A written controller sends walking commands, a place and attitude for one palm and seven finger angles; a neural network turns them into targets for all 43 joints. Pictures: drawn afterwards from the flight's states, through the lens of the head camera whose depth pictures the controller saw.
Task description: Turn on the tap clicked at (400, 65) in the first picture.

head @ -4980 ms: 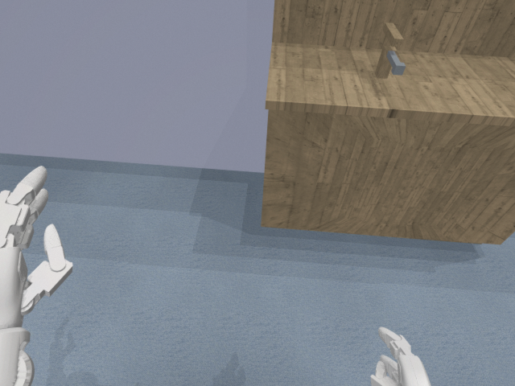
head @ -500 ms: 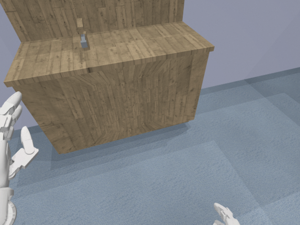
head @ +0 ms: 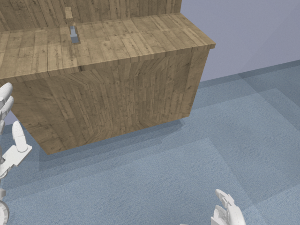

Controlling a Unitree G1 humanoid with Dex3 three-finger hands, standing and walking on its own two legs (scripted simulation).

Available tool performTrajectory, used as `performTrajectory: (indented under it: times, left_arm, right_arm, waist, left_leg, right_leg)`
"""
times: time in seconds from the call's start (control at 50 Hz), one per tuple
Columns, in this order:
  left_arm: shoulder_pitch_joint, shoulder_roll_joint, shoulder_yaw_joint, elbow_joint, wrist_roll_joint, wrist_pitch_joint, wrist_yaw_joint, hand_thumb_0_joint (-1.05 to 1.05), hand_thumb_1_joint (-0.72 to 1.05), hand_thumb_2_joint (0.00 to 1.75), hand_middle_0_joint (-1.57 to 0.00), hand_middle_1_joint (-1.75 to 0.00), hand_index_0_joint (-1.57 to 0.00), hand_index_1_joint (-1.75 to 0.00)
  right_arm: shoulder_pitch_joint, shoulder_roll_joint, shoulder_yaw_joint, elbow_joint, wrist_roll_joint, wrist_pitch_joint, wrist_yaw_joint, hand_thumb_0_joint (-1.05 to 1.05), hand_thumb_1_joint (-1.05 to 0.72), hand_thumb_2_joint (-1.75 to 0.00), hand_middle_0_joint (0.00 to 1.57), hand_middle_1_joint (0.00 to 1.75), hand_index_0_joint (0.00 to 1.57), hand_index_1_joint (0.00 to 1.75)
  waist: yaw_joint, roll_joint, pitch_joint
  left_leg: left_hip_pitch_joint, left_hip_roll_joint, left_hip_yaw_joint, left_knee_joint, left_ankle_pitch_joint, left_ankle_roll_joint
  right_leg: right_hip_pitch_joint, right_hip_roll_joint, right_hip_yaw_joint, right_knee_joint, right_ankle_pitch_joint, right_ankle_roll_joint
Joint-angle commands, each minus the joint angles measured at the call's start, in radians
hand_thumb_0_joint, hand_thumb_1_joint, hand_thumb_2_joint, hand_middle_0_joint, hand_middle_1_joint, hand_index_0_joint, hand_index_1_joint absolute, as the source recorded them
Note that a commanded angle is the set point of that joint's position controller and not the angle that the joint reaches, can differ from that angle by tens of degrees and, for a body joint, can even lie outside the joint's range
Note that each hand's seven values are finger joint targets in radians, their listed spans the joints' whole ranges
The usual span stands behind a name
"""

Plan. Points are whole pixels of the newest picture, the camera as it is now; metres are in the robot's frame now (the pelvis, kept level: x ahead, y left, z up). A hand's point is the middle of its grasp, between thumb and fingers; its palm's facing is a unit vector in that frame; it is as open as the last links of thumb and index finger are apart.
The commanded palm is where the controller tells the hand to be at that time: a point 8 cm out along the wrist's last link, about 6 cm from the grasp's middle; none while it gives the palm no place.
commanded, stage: take the last steps up to it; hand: left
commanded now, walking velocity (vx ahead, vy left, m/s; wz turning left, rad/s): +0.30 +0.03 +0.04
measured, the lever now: (74, 38) +0.83 +0.37 +0.07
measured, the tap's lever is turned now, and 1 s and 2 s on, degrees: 0 0 0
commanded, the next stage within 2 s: come to a stop and stand still in 2.00 s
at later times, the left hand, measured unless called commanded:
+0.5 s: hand (37, 107) +0.32 +0.27 +0.18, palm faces +0.45 -0.81 -0.38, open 7.4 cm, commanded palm +0.26 +0.30 +0.18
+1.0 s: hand (71, 82) +0.41 +0.22 +0.17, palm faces +0.40 -0.81 -0.42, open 7.4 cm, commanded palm +0.35 +0.27 +0.18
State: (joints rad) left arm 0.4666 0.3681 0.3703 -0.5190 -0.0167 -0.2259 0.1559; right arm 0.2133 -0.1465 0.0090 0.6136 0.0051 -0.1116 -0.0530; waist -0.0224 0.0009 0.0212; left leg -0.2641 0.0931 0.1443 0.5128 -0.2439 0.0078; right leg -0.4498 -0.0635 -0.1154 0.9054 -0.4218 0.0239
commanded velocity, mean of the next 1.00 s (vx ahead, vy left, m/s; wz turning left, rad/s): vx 0.30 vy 0.02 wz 0.01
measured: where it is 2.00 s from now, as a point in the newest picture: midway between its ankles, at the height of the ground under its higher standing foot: (152, 202)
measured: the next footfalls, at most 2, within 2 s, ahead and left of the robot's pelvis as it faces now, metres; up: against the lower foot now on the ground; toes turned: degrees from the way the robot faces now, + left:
right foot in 0.10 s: +0.11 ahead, -0.12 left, +0.00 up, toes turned -9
left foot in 0.40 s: +0.18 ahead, +0.14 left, +0.00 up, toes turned +11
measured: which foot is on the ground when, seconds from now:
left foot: down 0.00-0.12, up 0.14-0.38, down 0.40-0.78, up 0.80-1.00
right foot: up 0.00-0.08, down 0.10-0.42, up 0.44-0.76, down 0.78-1.00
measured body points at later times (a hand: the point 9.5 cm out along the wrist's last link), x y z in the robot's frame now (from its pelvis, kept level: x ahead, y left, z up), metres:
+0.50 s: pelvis +0.10 +0.02 -0.01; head +0.12 +0.04 +0.44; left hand +0.29 +0.31 +0.19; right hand +0.27 -0.23 -0.08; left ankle +0.14 +0.13 -0.74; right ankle +0.06 -0.10 -0.69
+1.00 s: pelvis +0.20 -0.01 +0.00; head +0.23 -0.02 +0.45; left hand +0.39 +0.26 +0.19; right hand +0.36 -0.26 -0.10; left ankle +0.23 +0.12 -0.69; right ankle +0.21 -0.10 -0.74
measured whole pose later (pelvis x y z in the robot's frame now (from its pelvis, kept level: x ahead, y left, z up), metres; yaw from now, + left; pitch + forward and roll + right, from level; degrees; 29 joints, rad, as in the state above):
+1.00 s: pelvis +0.20 -0.01 +0.00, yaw +1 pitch +0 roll +1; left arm 0.49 0.34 0.36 -0.54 -0.02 -0.21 0.16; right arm 0.19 -0.23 -0.02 0.64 0.00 -0.04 -0.06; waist -0.01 -0.01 0.06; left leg -0.47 0.09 0.10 0.88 -0.36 -0.02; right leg -0.25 -0.06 -0.17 0.53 -0.27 -0.04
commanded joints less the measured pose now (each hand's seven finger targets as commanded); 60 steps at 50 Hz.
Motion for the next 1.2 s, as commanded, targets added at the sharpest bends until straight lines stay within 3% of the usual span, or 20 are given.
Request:
performTrajectory:
  times: [0.0, 0.06, 0.1, 0.12, 0.22, 0.34, 0.36, 0.4, 0.44, 0.56, 0.7, 0.72, 0.76, 0.78, 0.9, 1.04, 1.06, 1.1, 1.12, 1.18]
  left_arm:
    - [-0.003, 0.155, 0.102, -0.186, -0.005, -0.053, 0.015, 0.00, 0.90, 0.90, -0.20, -0.30, -0.20, -0.30]
    - [-0.049, 0.161, 0.104, -0.123, -0.001, -0.034, 0.017, 0.00, 0.90, 0.90, -0.20, -0.30, -0.20, -0.30]
    - [-0.067, 0.216, 0.138, -0.099, -0.002, -0.027, 0.024, 0.00, 0.90, 0.90, -0.20, -0.30, -0.20, -0.30]
    - [-0.123, 0.193, 0.117, -0.103, -0.015, -0.030, 0.017, 0.00, 0.90, 0.90, -0.20, -0.30, -0.20, -0.30]
    - [-0.107, 0.181, 0.103, -0.204, -0.002, -0.063, 0.012, 0.00, 0.90, 0.90, -0.20, -0.30, -0.20, -0.30]
    - [-0.061, 0.168, 0.110, -0.279, -0.007, -0.057, 0.046, 0.00, 0.90, 0.90, -0.20, -0.30, -0.20, -0.30]
    - [-0.066, 0.168, 0.113, -0.273, -0.007, -0.063, 0.048, 0.00, 0.90, 0.90, -0.20, -0.30, -0.20, -0.30]
    - [-0.087, 0.136, 0.086, -0.274, -0.010, -0.075, 0.045, 0.00, 0.90, 0.90, -0.20, -0.30, -0.20, -0.30]
    - [-0.113, 0.201, 0.126, -0.212, 0.000, -0.084, 0.034, 0.00, 0.90, 0.90, -0.20, -0.30, -0.20, -0.30]
    - [0.006, 0.119, 0.073, -0.252, -0.008, -0.064, 0.010, 0.00, 0.90, 0.90, -0.20, -0.30, -0.20, -0.30]
    - [-0.030, 0.159, 0.110, -0.181, -0.012, -0.031, 0.017, 0.00, 0.90, 0.90, -0.20, -0.30, -0.20, -0.30]
    - [-0.053, 0.163, 0.106, -0.175, -0.008, -0.028, 0.018, 0.00, 0.90, 0.90, -0.20, -0.30, -0.20, -0.30]
    - [-0.076, 0.211, 0.133, -0.158, -0.003, -0.026, 0.027, 0.00, 0.90, 0.90, -0.20, -0.30, -0.20, -0.30]
    - [-0.104, 0.215, 0.146, -0.158, -0.020, -0.028, 0.023, 0.00, 0.90, 0.90, -0.20, -0.30, -0.20, -0.30]
    - [-0.061, 0.173, 0.115, -0.226, -0.008, -0.055, 0.023, 0.00, 0.90, 0.90, -0.20, -0.30, -0.20, -0.30]
    - [-0.044, 0.163, 0.107, -0.245, -0.015, -0.043, 0.049, 0.00, 0.90, 0.90, -0.20, -0.30, -0.20, -0.30]
    - [-0.068, 0.162, 0.101, -0.247, -0.014, -0.048, 0.048, 0.00, 0.90, 0.90, -0.20, -0.30, -0.20, -0.30]
    - [-0.130, 0.147, 0.077, -0.275, -0.014, -0.067, 0.041, 0.00, 0.90, 0.90, -0.20, -0.30, -0.20, -0.30]
    - [-0.119, 0.178, 0.098, -0.222, -0.002, -0.074, 0.038, 0.00, 0.90, 0.90, -0.20, -0.30, -0.20, -0.30]
    - [-0.092, 0.161, 0.085, -0.253, -0.004, -0.071, 0.021, 0.00, 0.90, 0.90, -0.20, -0.30, -0.20, -0.30]
  right_arm:
    - [-0.069, -0.166, -0.052, -0.133, 0.001, -0.038, -0.017, 0.00, -0.90, -0.90, 0.20, 0.30, 0.20, 0.30]
    - [-0.085, -0.155, -0.048, -0.129, 0.001, -0.016, -0.026, 0.00, -0.90, -0.90, 0.20, 0.30, 0.20, 0.30]
    - [-0.104, -0.133, -0.038, -0.149, 0.002, -0.011, -0.020, 0.00, -0.90, -0.90, 0.20, 0.30, 0.20, 0.30]
    - [-0.107, -0.156, -0.050, -0.131, -0.002, -0.019, -0.009, 0.00, -0.90, -0.90, 0.20, 0.30, 0.20, 0.30]
    - [-0.137, -0.145, -0.036, -0.116, -0.001, 0.008, -0.017, 0.00, -0.90, -0.90, 0.20, 0.30, 0.20, 0.30]
    - [-0.089, -0.141, -0.054, -0.154, -0.013, -0.004, -0.031, 0.00, -0.90, -0.90, 0.20, 0.30, 0.20, 0.30]
    - [-0.073, -0.154, -0.064, -0.157, -0.010, -0.003, -0.040, 0.00, -0.90, -0.90, 0.20, 0.30, 0.20, 0.30]
    - [-0.055, -0.193, -0.082, -0.172, 0.004, -0.002, -0.040, 0.00, -0.90, -0.90, 0.20, 0.30, 0.20, 0.30]
    - [-0.083, -0.166, -0.060, -0.150, -0.009, -0.013, -0.031, 0.00, -0.90, -0.90, 0.20, 0.30, 0.20, 0.30]
    - [-0.065, -0.168, -0.063, -0.143, 0.002, -0.034, -0.005, 0.00, -0.90, -0.90, 0.20, 0.30, 0.20, 0.30]
    - [-0.094, -0.153, -0.045, -0.152, 0.001, -0.015, -0.025, 0.00, -0.90, -0.90, 0.20, 0.30, 0.20, 0.30]
    - [-0.099, -0.149, -0.044, -0.150, 0.002, -0.010, -0.025, 0.00, -0.90, -0.90, 0.20, 0.30, 0.20, 0.30]
    - [-0.096, -0.116, -0.033, -0.159, 0.005, -0.004, -0.018, 0.00, -0.90, -0.90, 0.20, 0.30, 0.20, 0.30]
    - [-0.108, -0.146, -0.047, -0.148, 0.000, -0.016, -0.012, 0.00, -0.90, -0.90, 0.20, 0.30, 0.20, 0.30]
    - [-0.134, -0.136, -0.037, -0.124, -0.001, 0.019, -0.015, 0.00, -0.90, -0.90, 0.20, 0.30, 0.20, 0.30]
    - [-0.081, -0.148, -0.056, -0.168, -0.007, 0.012, -0.032, 0.00, -0.90, -0.90, 0.20, 0.30, 0.20, 0.30]
    - [-0.073, -0.163, -0.065, -0.173, -0.004, 0.014, -0.038, 0.00, -0.90, -0.90, 0.20, 0.30, 0.20, 0.30]
    - [-0.069, -0.196, -0.075, -0.183, 0.004, 0.009, -0.040, 0.00, -0.90, -0.90, 0.20, 0.30, 0.20, 0.30]
    - [-0.087, -0.166, -0.051, -0.174, -0.010, -0.003, -0.037, 0.00, -0.90, -0.90, 0.20, 0.30, 0.20, 0.30]
    - [-0.073, -0.164, -0.062, -0.148, 0.002, -0.016, -0.020, 0.00, -0.90, -0.90, 0.20, 0.30, 0.20, 0.30]
  waist:
    - [0.017, 0.213, -0.102]
    - [0.027, 0.073, -0.113]
    - [0.045, -0.285, -0.094]
    - [0.038, -0.281, -0.093]
    - [0.021, -0.109, -0.064]
    - [0.029, -0.079, -0.139]
    - [0.021, -0.004, -0.141]
    - [0.001, 0.320, -0.157]
    - [-0.002, 0.287, -0.093]
    - [0.015, 0.230, -0.118]
    - [0.020, 0.178, -0.119]
    - [0.024, 0.121, -0.127]
    - [0.032, -0.266, -0.134]
    - [0.045, -0.290, -0.141]
    - [0.017, -0.113, -0.107]
    - [0.025, -0.075, -0.126]
    - [0.017, -0.001, -0.119]
    - [0.004, 0.338, -0.115]
    - [-0.001, 0.347, -0.088]
    - [0.012, 0.205, -0.085]
  left_leg:
    - [0.034, 0.184, -0.150, -0.172, 0.046, 0.120]
    - [-0.139, 0.121, -0.078, 0.061, -0.140, 0.066]
    - [-0.458, -0.063, -0.034, 0.562, -0.332, -0.002]
    - [-0.462, -0.026, -0.135, 0.669, -0.281, -0.014]
    - [-0.316, 0.033, -0.113, 0.506, -0.134, -0.029]
    - [0.036, -0.060, 0.054, -0.011, 0.028, -0.015]
    - [0.119, -0.036, 0.033, -0.059, 0.037, -0.003]
    - [0.325, 0.262, -0.416, -0.166, 0.175, 0.137]
    - [0.227, 0.361, -0.569, -0.244, 0.119, 0.237]
    - [0.144, 0.220, -0.183, -0.207, 0.241, 0.153]
    - [0.039, 0.180, -0.082, -0.075, 0.069, 0.086]
    - [-0.032, 0.154, -0.061, 0.038, 0.040, 0.069]
    - [-0.379, -0.052, 0.021, 0.503, -0.277, -0.003]
    - [-0.411, -0.039, -0.099, 0.654, -0.305, -0.014]
    - [-0.277, 0.033, -0.104, 0.444, -0.148, -0.029]
    - [0.045, -0.047, 0.043, -0.023, 0.029, -0.010]
    - [0.123, -0.015, 0.003, -0.066, 0.021, 0.007]
    - [0.281, 0.273, -0.458, -0.215, 0.035, 0.144]
    - [0.220, 0.344, -0.582, -0.283, -0.011, 0.201]
    - [0.239, 0.283, -0.389, -0.211, 0.163, 0.211]
  right_leg:
    - [0.133, 0.036, -0.070, -0.265, 0.069, 0.009]
    - [0.375, -0.001, 0.002, -0.457, 0.088, -0.026]
    - [0.482, -0.355, 0.614, -0.658, 0.093, -0.219]
    - [0.424, -0.382, 0.636, -0.691, -0.023, -0.231]
    - [0.276, -0.281, 0.228, -0.623, 0.286, -0.183]
    - [0.284, -0.176, 0.104, -0.474, 0.204, -0.127]
    - [0.240, -0.144, 0.084, -0.377, 0.199, -0.099]
    - [-0.071, 0.018, -0.020, 0.031, -0.095, -0.010]
    - [-0.204, -0.019, 0.102, 0.279, -0.161, -0.020]
    - [-0.074, -0.020, 0.008, 0.000, 0.049, -0.001]
    - [0.240, 0.051, -0.096, -0.395, 0.154, -0.003]
    - [0.338, 0.026, -0.050, -0.448, 0.152, -0.021]
    - [0.516, -0.298, 0.508, -0.603, 0.240, -0.195]
    - [0.470, -0.361, 0.599, -0.652, 0.161, -0.230]
    - [0.315, -0.266, 0.185, -0.595, 0.378, -0.188]
    - [0.277, -0.168, 0.116, -0.480, 0.189, -0.127]
    - [0.219, -0.140, 0.105, -0.395, 0.153, -0.102]
    - [-0.074, 0.024, -0.003, 0.000, -0.149, -0.023]
    - [-0.134, 0.021, 0.062, 0.177, -0.186, -0.032]
    - [-0.228, -0.030, 0.087, 0.213, -0.063, -0.013]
